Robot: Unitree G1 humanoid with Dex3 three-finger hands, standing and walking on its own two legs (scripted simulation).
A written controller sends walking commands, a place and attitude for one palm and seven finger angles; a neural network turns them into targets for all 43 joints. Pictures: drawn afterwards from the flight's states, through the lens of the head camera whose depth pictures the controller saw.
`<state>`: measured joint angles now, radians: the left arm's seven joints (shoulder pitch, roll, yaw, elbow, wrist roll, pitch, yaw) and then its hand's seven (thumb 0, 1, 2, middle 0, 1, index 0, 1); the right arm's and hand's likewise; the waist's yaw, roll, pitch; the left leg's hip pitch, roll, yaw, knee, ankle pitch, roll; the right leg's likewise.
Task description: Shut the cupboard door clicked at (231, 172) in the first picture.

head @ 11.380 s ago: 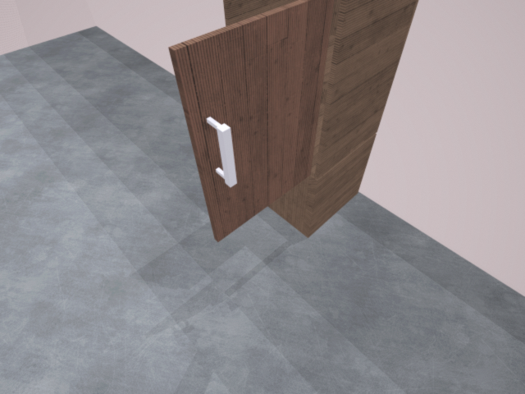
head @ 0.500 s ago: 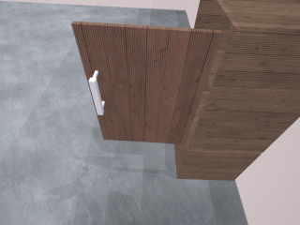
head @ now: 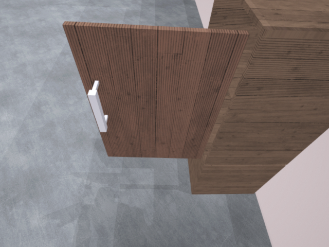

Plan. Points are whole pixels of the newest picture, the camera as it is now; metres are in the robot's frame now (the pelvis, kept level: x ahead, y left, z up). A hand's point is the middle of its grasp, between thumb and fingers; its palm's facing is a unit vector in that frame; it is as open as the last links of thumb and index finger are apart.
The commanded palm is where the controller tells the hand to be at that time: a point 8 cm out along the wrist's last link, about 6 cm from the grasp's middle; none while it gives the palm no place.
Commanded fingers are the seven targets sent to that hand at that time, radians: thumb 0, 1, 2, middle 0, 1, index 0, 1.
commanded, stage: come to a stop and stand still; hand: left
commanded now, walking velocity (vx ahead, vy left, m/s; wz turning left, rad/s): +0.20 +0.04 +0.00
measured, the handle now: (100, 107) +0.48 +0.23 +0.02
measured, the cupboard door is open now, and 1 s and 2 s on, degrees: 88 88 88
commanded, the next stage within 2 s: look again from close up in 1.16 s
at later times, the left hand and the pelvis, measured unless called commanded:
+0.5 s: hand out of the picture +0.09 +0.19 -0.19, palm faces +0.06 -0.98 -0.18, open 7.3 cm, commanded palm none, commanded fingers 0.00 0.90 0.90 -0.20 -0.30 -0.20 -0.30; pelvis +0.04 +0.00 +0.00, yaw +0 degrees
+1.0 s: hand out of the picture -0.05 +0.16 -0.17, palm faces +0.06 -0.98 -0.17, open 7.3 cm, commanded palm none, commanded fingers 0.00 0.90 0.90 -0.20 -0.30 -0.20 -0.30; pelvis -0.03 -0.01 +0.01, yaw +0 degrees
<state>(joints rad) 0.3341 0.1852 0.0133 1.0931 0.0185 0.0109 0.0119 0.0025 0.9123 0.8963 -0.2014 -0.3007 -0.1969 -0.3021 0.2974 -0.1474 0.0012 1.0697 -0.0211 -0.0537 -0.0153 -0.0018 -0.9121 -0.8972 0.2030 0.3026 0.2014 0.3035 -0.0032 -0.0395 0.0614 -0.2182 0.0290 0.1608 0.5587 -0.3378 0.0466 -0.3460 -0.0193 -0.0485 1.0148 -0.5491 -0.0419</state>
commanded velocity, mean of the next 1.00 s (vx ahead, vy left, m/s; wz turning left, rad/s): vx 0.02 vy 0.00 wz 0.00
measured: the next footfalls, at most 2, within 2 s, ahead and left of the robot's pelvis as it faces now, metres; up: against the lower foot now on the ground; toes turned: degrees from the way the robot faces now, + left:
right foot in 0.16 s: +0.11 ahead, -0.13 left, +0.00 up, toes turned -6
left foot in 0.46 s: +0.10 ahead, +0.10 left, +0.00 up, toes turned +6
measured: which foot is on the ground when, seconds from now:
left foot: down 0.00-0.18, up 0.20-0.44, down 0.46-0.94, up 0.96-1.00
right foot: up 0.00-0.14, down 0.16-0.48, up 0.50-0.90, down 0.92-1.00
